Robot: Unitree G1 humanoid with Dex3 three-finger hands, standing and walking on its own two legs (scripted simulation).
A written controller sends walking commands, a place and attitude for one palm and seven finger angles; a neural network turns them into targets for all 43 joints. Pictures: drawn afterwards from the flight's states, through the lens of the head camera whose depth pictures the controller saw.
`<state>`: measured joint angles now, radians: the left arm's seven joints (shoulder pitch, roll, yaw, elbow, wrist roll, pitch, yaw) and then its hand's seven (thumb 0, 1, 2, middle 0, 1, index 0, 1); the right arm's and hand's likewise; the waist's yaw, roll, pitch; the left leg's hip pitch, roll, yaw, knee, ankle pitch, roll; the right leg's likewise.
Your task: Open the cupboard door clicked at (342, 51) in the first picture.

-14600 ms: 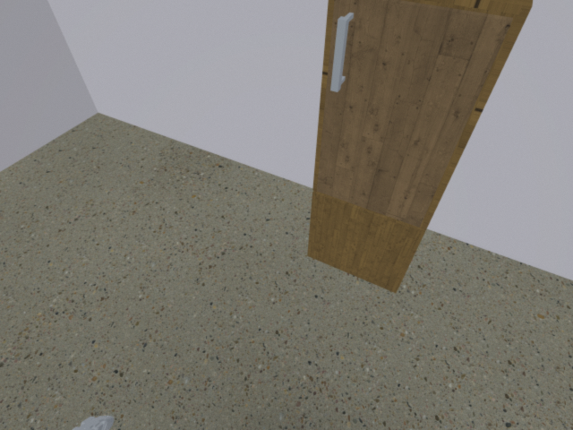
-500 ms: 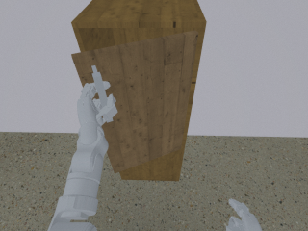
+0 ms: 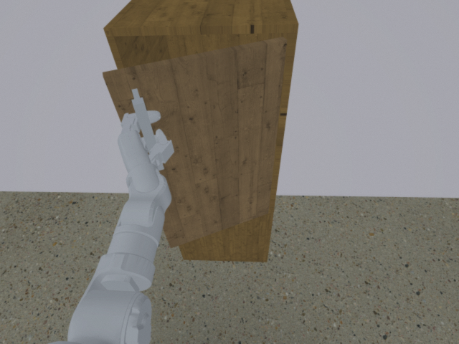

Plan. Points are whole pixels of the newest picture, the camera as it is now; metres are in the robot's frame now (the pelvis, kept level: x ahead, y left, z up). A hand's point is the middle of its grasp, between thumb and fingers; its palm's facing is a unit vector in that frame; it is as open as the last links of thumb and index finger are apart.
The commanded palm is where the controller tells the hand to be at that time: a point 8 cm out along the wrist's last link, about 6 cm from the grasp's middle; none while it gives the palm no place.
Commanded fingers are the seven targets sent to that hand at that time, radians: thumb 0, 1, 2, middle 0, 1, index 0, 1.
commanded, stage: pull the door open along its arc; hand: left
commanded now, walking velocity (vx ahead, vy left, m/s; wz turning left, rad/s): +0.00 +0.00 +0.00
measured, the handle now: (147, 132) +0.47 +0.17 +0.15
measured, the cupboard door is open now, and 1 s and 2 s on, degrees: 24 44 50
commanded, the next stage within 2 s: open thumb and fingers to let go in 0.50 s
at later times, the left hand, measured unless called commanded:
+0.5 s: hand (205, 184) +0.33 +0.05 +0.15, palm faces +0.24 -0.97 +0.00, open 5.8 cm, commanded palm +0.27 +0.09 +0.15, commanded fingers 0.00 0.90 0.90 -0.40 -1.35 -0.40 -1.35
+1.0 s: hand (199, 174) +0.35 +0.06 +0.15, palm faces +0.35 -0.94 -0.01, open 10.1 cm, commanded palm +0.30 +0.09 +0.15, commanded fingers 0.00 -0.50 0.30 -0.30 -1.20 -0.30 -1.20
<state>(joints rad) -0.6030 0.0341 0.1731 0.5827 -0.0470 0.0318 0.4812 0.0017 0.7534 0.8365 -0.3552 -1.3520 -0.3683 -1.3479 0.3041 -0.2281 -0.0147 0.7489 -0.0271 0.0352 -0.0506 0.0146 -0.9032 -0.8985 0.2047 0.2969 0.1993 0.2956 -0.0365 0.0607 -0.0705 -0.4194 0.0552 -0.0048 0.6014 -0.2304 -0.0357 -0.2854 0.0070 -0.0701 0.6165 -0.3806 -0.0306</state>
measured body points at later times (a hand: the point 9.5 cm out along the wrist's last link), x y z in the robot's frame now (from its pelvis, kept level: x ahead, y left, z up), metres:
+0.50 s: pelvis +0.02 +0.01 +0.01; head -0.01 -0.01 +0.45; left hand +0.31 +0.10 +0.15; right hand +0.23 -0.19 -0.06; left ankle +0.05 +0.15 -0.73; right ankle -0.04 -0.10 -0.73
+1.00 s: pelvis +0.02 +0.00 +0.01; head +0.00 -0.02 +0.45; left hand +0.33 +0.11 +0.15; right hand +0.17 -0.21 -0.11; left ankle +0.05 +0.15 -0.73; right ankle -0.04 -0.10 -0.73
